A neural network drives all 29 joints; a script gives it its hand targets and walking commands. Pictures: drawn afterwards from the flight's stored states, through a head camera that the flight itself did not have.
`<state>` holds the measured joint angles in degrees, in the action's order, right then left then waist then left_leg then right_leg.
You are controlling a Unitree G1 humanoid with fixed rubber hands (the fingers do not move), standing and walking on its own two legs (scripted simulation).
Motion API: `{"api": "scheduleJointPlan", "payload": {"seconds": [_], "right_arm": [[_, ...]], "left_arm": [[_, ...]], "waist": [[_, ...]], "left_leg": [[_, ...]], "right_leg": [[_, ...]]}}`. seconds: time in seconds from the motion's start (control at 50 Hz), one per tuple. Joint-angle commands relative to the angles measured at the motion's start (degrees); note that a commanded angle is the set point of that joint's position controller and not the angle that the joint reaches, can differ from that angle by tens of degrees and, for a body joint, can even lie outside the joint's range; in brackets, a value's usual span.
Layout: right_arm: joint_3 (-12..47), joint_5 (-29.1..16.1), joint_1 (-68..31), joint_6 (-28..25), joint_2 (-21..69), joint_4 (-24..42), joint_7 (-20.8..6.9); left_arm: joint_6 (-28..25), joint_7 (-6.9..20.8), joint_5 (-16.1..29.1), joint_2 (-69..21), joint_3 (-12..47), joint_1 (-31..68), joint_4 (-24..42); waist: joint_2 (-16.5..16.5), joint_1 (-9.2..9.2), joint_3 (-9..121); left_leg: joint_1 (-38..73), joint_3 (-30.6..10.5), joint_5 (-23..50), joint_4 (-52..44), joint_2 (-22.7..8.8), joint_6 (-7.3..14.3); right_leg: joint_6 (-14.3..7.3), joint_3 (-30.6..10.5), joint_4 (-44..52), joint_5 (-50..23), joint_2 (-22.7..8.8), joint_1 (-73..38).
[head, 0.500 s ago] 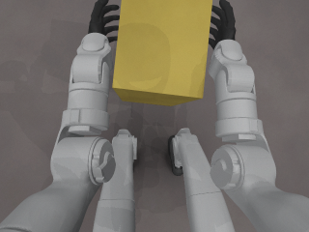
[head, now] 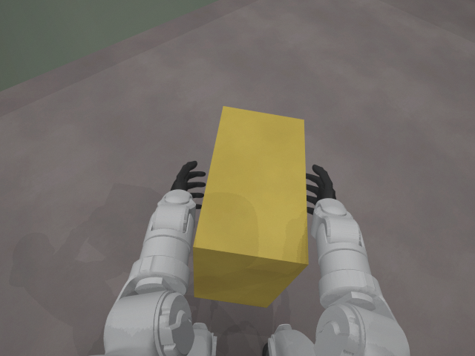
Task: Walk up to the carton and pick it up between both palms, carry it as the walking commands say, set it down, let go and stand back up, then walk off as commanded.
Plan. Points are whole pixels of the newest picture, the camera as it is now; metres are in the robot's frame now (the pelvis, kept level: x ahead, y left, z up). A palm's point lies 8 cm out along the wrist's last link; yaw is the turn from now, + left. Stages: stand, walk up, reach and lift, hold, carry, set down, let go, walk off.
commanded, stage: reach and lift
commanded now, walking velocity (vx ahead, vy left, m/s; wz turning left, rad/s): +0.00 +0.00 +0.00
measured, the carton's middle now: (246, 213) +0.40 -0.01 -0.10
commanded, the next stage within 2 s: none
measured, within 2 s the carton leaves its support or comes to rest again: neither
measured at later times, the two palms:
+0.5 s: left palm (185, 188) +0.37 +0.10 +0.06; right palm (349, 195) +0.35 -0.16 +0.07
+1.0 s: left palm (170, 189) +0.34 +0.11 +0.11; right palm (358, 193) +0.32 -0.15 +0.12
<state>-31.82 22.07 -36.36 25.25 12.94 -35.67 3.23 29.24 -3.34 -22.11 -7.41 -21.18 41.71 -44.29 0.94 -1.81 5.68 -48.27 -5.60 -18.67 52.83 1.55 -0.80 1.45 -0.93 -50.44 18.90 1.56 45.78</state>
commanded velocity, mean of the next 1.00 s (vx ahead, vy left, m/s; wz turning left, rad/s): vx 0.00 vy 0.00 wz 0.00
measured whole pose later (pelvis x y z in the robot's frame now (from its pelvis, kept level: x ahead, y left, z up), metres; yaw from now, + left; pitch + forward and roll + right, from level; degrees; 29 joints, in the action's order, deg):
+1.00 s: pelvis +0.01 +0.00 +0.04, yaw +1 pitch -6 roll -1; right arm -18.8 16.6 -25.8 43.0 12.4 -22.9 4.5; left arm 44.9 -2.9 -18.0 -10.4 -16.1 27.5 -26.5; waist 0.9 -3.4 2.7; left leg -14.5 -5.3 -14.9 35.6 1.5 -0.4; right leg 1.2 -1.6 -33.6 15.2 0.6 12.2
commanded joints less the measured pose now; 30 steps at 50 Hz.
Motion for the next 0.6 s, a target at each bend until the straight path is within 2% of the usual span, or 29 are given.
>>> {"api": "scheduleJointPlan", "payload": {"seconds": [0.0,0.02,0.04,0.06,0.08,0.1,0.12,0.14,0.16,0.18,0.2,0.24,0.26,0.28,0.3,0.32,0.34,0.36,0.38,0.4,0.44,0.46,0.48,0.5,0.52,0.56,0.58], "right_arm": [[32.23,-13.56,-27.71,-1.66,57.31,1.04,-14.21],[35.93,-15.54,-28.28,-1.63,57.83,4.59,-14.07],[37.77,-16.74,-30.25,-1.49,57.14,4.98,-14.01],[37.19,-15.45,-28.63,-0.58,56.42,3.51,-13.77],[37.31,-15.04,-27.59,0.26,57.58,2.41,-13.68],[36.45,-14.05,-26.98,0.93,56.94,0.97,-13.72],[36.76,-13.55,-26.87,1.37,57.11,0.82,-13.65],[38.03,-13.92,-27.34,1.79,57.02,2.44,-13.68],[36.94,-13.29,-24.40,3.19,58.32,-1.14,-13.70],[37.83,-13.47,-24.89,3.64,58.37,0.11,-13.94],[36.34,-12.39,-22.80,4.87,57.84,-2.18,-14.08],[35.13,-11.57,-21.01,6.41,58.47,-4.21,-14.27],[34.49,-11.87,-21.04,7.04,57.68,-3.92,-14.11],[35.09,-11.92,-21.18,7.41,58.64,-3.49,-14.13],[33.04,-11.16,-20.13,7.80,57.35,-4.31,-13.79],[34.05,-12.06,-20.86,8.18,57.64,-2.92,-13.83],[35.05,-12.18,-21.49,8.46,57.66,-0.95,-13.70],[37.11,-13.75,-20.53,8.80,59.47,0.47,-13.49],[37.16,-13.60,-19.90,9.28,58.99,0.43,-13.40],[37.94,-14.52,-20.57,9.48,60.56,0.45,-13.24],[41.08,-16.74,-19.81,9.93,62.92,3.94,-13.03],[42.35,-18.01,-20.03,9.96,63.43,5.63,-12.88],[44.03,-19.24,-20.77,10.25,64.79,7.03,-12.96],[45.98,-19.88,-20.87,10.37,64.80,10.16,-12.80],[46.86,-20.90,-17.47,10.91,66.09,9.99,-12.74],[46.89,-20.51,-17.04,11.84,65.11,10.89,-12.11],[46.56,-20.15,-14.79,12.12,64.82,11.01,-12.05]], "left_arm": [[-8.46,13.94,17.16,-65.41,34.04,32.97,13.70],[-8.37,13.67,18.89,-66.89,37.27,32.96,17.21],[-8.25,13.40,18.88,-65.32,37.81,34.46,18.00],[-7.36,13.63,17.48,-64.45,36.65,31.37,15.33],[-6.64,13.43,16.81,-64.22,36.10,30.54,14.42],[-6.05,13.44,16.42,-63.07,35.49,30.77,13.35],[-5.33,13.57,15.45,-63.32,35.03,29.58,11.84],[-4.82,13.51,15.94,-64.24,36.36,28.98,11.80],[-3.88,13.54,15.65,-62.29,35.52,29.20,11.77],[-3.28,13.66,15.45,-62.71,35.43,28.29,11.09],[-2.01,13.85,14.24,-62.09,33.67,26.39,8.42],[-1.15,14.07,12.98,-58.93,31.14,26.12,8.26],[-0.43,14.27,12.75,-58.72,30.17,25.75,7.44],[-0.20,14.24,12.77,-58.18,30.88,26.17,8.55],[0.39,14.50,12.14,-56.76,28.71,25.09,7.35],[0.71,14.44,12.01,-57.27,28.35,23.79,7.51],[0.93,14.85,13.11,-57.53,29.49,25.03,9.18],[1.23,14.79,13.59,-58.58,30.67,23.56,10.57],[1.50,14.95,13.73,-57.92,30.54,23.94,10.38],[1.19,15.10,14.72,-57.10,31.12,25.62,13.02],[1.54,15.48,17.08,-58.15,34.86,26.62,17.23],[1.83,15.72,17.73,-58.33,36.26,26.87,18.98],[1.92,15.55,18.60,-57.74,37.14,27.15,21.80],[2.10,15.69,19.85,-57.93,38.71,27.61,23.96],[2.34,15.81,20.97,-56.88,41.27,27.70,27.44],[3.73,16.33,21.77,-56.42,41.45,26.73,26.59],[4.29,16.42,21.98,-56.26,42.52,25.81,27.99]], "waist": [[-7.08,-7.21,34.79],[-7.41,-6.57,38.28],[-6.51,-6.01,36.18],[-6.77,-5.76,32.29],[-6.73,-4.86,30.06],[-5.68,-5.26,27.67],[-5.79,-4.69,25.73],[-4.67,-5.19,25.82],[-4.41,-4.45,22.46],[-4.31,-4.08,22.18],[-5.54,-4.12,19.34],[-2.93,-3.37,16.28],[-4.01,-3.66,13.76],[-2.72,-3.44,14.07],[-2.77,-3.65,10.32],[-2.93,-3.18,10.14],[-1.51,-3.82,10.50],[-3.12,-2.72,13.14],[-1.50,-3.27,12.97],[-1.69,-2.44,13.53],[-1.01,-2.38,17.96],[-2.62,-1.96,20.37],[-1.88,-1.38,22.19],[-0.24,-1.51,25.88],[-1.23,-1.76,28.86],[0.55,-2.38,25.71],[0.46,-3.08,26.28]], "left_leg": [[32.30,-1.46,26.83,-11.90,4.74,-0.25],[35.40,-1.51,28.69,-12.30,4.64,-0.64],[33.41,-1.18,24.85,-12.80,4.65,-0.28],[32.18,-0.93,24.26,-13.55,4.71,-0.31],[31.60,-0.60,20.08,-14.40,4.62,-0.08],[30.01,-0.19,16.26,-15.18,4.70,-0.03],[28.68,0.13,13.70,-16.17,4.75,0.01],[31.50,-0.86,12.00,-17.14,4.25,0.07],[30.38,0.19,8.21,-18.35,4.25,0.30],[30.22,0.27,8.08,-19.26,4.26,0.36],[30.54,0.36,6.25,-20.50,4.20,0.28],[29.66,0.73,3.95,-21.82,3.99,1.27],[29.65,1.08,3.16,-22.11,4.06,1.34],[31.26,0.94,2.89,-22.63,3.77,1.60],[29.21,1.03,2.45,-22.84,3.80,1.60],[30.66,0.91,3.65,-23.69,3.63,1.60],[31.22,0.66,3.91,-23.83,3.62,1.76],[32.14,1.74,6.50,-23.15,3.98,1.63],[32.37,1.87,7.37,-23.21,4.08,1.77],[31.81,2.05,7.97,-22.64,4.11,2.08],[35.15,2.18,13.40,-22.13,4.10,2.03],[35.70,2.20,13.84,-22.07,4.34,1.76],[37.25,2.08,15.70,-21.76,3.89,1.81],[37.10,2.30,17.68,-21.39,4.24,1.72],[38.30,2.62,20.71,-21.18,4.56,1.52],[37.27,2.38,18.42,-21.86,4.22,1.26],[38.30,2.25,19.77,-22.30,4.63,0.98]], "right_leg": [[-2.09,-3.17,10.18,-24.27,5.10,-21.14],[-1.96,-3.07,10.58,-25.76,5.30,-24.04],[-1.84,-3.31,10.93,-23.77,5.10,-25.07],[-1.86,-3.33,11.71,-23.77,5.19,-24.48],[-1.93,-3.54,12.32,-20.82,5.20,-25.69],[-1.61,-3.29,12.57,-18.05,5.23,-25.18],[-1.55,-3.20,13.05,-16.70,5.23,-25.89],[-1.45,-2.68,13.54,-15.12,5.29,-26.64],[-1.23,-3.10,14.80,-11.83,4.95,-26.95],[-1.31,-3.04,15.37,-12.22,5.08,-28.80],[-1.36,-2.85,16.45,-10.11,4.85,-28.11],[-0.85,-3.14,17.96,-8.27,4.55,-29.27],[-0.89,-3.57,18.33,-7.95,4.34,-29.25],[-0.63,-3.47,18.62,-7.76,4.23,-29.90],[-0.68,-3.93,19.44,-7.58,3.97,-28.69],[-0.67,-3.45,19.48,-8.52,4.27,-29.34],[-0.58,-3.98,20.19,-8.95,4.25,-30.72],[-0.30,-4.17,19.96,-12.36,4.02,-33.27],[-0.06,-4.30,20.09,-13.92,4.23,-33.52],[0.09,-4.92,19.96,-15.21,3.92,-33.81],[0.34,-5.52,19.75,-23.13,3.85,-36.91],[0.27,-5.53,20.02,-23.50,3.66,-37.83],[0.46,-5.60,19.20,-25.28,3.75,-38.55],[0.50,-5.64,18.96,-29.15,3.91,-41.90],[0.65,-6.25,18.43,-35.07,3.58,-43.96],[0.83,-5.78,19.26,-32.81,3.23,-43.10],[0.84,-5.45,19.68,-33.84,3.46,-43.53]]}}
